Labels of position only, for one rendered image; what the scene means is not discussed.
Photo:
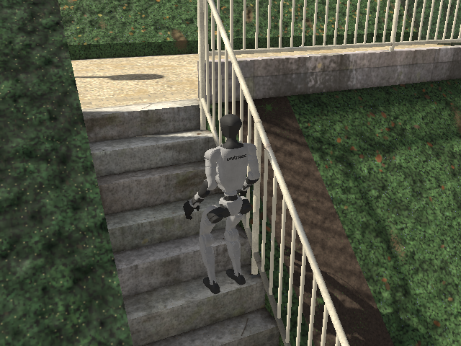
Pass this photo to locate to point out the stairs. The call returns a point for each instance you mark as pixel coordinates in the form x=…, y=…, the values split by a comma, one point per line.
x=148, y=164

